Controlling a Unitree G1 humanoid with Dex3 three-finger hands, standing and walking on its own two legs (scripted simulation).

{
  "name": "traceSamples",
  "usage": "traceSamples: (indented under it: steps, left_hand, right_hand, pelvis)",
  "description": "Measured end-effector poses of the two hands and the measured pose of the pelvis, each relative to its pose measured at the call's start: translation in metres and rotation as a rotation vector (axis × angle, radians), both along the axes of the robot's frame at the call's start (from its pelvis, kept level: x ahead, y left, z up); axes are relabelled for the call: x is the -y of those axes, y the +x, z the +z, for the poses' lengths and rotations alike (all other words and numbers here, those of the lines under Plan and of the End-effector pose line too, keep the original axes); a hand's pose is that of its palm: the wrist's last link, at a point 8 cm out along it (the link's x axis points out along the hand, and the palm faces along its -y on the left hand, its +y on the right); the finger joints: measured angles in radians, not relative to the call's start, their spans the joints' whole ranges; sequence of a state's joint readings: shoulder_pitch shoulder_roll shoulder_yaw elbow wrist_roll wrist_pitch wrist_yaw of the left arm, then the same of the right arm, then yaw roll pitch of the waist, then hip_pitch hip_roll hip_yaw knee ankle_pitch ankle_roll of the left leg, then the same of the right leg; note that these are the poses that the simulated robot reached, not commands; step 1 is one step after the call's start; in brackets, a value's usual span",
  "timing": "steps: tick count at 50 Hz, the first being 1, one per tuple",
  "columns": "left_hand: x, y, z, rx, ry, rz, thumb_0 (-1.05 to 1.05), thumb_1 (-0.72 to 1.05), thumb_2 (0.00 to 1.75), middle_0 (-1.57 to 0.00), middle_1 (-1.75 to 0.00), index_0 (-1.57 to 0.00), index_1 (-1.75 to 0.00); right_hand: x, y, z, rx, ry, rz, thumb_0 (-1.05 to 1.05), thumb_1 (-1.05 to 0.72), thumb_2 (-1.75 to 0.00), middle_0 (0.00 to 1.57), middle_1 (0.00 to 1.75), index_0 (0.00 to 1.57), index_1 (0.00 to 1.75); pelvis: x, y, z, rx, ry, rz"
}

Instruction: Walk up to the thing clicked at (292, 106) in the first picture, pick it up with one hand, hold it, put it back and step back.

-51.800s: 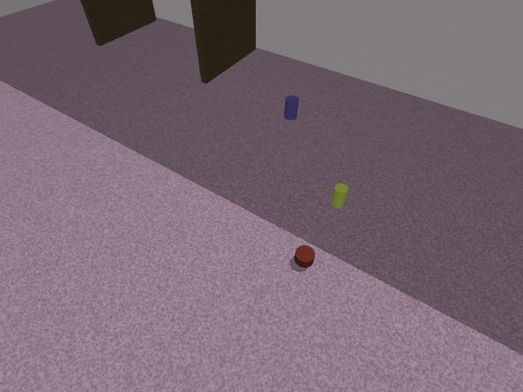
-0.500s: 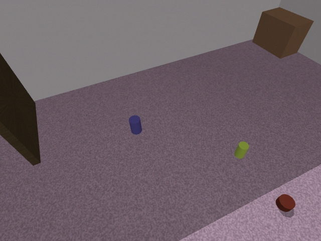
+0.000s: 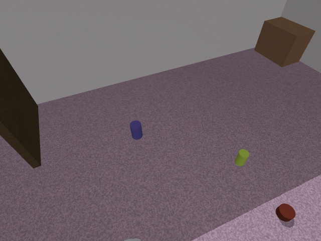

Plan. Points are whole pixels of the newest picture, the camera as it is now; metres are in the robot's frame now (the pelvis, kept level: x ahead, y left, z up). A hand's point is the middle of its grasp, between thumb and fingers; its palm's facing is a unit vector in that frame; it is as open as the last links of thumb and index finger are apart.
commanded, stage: step back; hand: left
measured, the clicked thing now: (136, 130) +1.03 +0.24 -0.70
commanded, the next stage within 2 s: stand in 0.40 s
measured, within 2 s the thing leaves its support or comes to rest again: neither
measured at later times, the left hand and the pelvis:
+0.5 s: hand out of the picture +0.14 +0.29 -0.15, palm faces -0.02 -0.94 -0.34, open 7.4 cm; pelvis +0.05 +0.03 +0.01, yaw -1 degrees
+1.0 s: hand out of the picture +0.13 +0.29 -0.14, palm faces -0.05 -0.94 -0.34, open 7.4 cm; pelvis +0.05 +0.04 +0.02, yaw -1 degrees
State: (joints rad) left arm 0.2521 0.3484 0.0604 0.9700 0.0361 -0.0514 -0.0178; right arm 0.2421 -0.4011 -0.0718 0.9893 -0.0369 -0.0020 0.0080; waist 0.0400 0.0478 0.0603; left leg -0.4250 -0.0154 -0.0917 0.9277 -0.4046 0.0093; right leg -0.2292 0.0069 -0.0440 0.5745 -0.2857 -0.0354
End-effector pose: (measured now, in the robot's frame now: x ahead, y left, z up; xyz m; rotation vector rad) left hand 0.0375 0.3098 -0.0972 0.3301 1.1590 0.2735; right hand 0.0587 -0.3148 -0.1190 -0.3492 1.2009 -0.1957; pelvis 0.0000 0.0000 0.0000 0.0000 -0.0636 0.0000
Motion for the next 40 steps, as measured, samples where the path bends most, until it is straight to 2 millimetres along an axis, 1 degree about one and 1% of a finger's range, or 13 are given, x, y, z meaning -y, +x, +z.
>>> traceSamples:
  steps: [3,6,9,13,19,23,26,30,35,40]
  left_hand:
    - [-0.003,0.002,-0.001,-0.025,-0.002,0.008,0.00,0.90,0.90,-0.21,-0.30,-0.20,-0.30]
    - [-0.011,0.010,-0.008,-0.044,-0.006,0.015,0.00,0.90,0.90,-0.21,-0.30,-0.20,-0.30]
    - [-0.021,0.024,-0.019,-0.056,-0.013,0.010,0.00,0.90,0.90,-0.21,-0.30,-0.20,-0.30]
    - [-0.025,0.044,-0.025,-0.059,-0.027,-0.002,0.00,0.90,0.90,-0.21,-0.30,-0.20,-0.30]
    - [-0.026,0.072,-0.022,-0.036,-0.042,-0.030,0.00,0.91,0.90,-0.20,-0.30,-0.20,-0.30]
    - [-0.025,0.086,-0.016,-0.025,-0.049,-0.045,0.00,0.91,0.90,-0.20,-0.30,-0.20,-0.30]
    - [-0.024,0.095,-0.012,-0.020,-0.055,-0.057,0.00,0.91,0.90,-0.20,-0.30,-0.20,-0.30]
    - [-0.024,0.103,-0.008,-0.015,-0.057,-0.069,0.00,0.91,0.90,-0.20,-0.30,-0.20,-0.30]
    - [-0.025,0.108,-0.006,-0.013,-0.060,-0.078,0.00,0.90,0.90,-0.20,-0.30,-0.20,-0.30]
    - [-0.026,0.105,-0.006,-0.027,-0.060,-0.080,0.00,0.91,0.90,-0.20,-0.30,-0.20,-0.30]
  right_hand:
    - [-0.003,0.013,0.002,-0.011,-0.004,0.014,0.01,-0.91,-0.89,0.20,0.29,0.20,0.30]
    - [-0.011,0.027,0.001,-0.021,-0.011,0.021,0.01,-0.91,-0.90,0.20,0.29,0.20,0.30]
    - [-0.023,0.041,-0.002,-0.014,-0.021,0.019,0.01,-0.91,-0.90,0.20,0.29,0.20,0.30]
    - [-0.040,0.061,0.000,0.015,-0.001,0.021,0.01,-0.91,-0.89,0.20,0.29,0.20,0.30]
    - [-0.059,0.093,0.007,0.066,0.031,0.025,0.01,-0.91,-0.89,0.20,0.30,0.20,0.30]
    - [-0.066,0.106,0.012,0.092,0.047,0.027,0.01,-0.91,-0.89,0.20,0.30,0.20,0.30]
    - [-0.067,0.110,0.016,0.101,0.051,0.023,0.01,-0.91,-0.89,0.20,0.30,0.20,0.30]
    - [-0.066,0.106,0.019,0.093,0.047,0.004,0.01,-0.91,-0.89,0.20,0.30,0.20,0.30]
    - [-0.061,0.092,0.021,0.064,0.035,-0.022,0.01,-0.91,-0.89,0.20,0.30,0.20,0.30]
    - [-0.058,0.075,0.021,0.031,0.026,-0.046,0.01,-0.91,-0.89,0.20,0.29,0.20,0.30]
  pelvis:
    - [-0.003,0.010,0.001,-0.004,0.001,0.006]
    - [-0.009,0.019,-0.002,-0.007,0.001,0.016]
    - [-0.018,0.026,-0.008,-0.006,0.007,0.017]
    - [-0.024,0.032,-0.008,-0.015,-0.004,-0.001]
    - [-0.029,0.043,-0.001,-0.030,-0.016,-0.010]
    - [-0.033,0.048,0.004,-0.026,-0.013,-0.014]
    - [-0.036,0.051,0.008,-0.021,-0.010,-0.016]
    - [-0.038,0.052,0.011,-0.016,-0.007,-0.019]
    - [-0.040,0.052,0.014,-0.012,-0.005,-0.022]
    - [-0.041,0.050,0.015,-0.012,-0.003,-0.024]
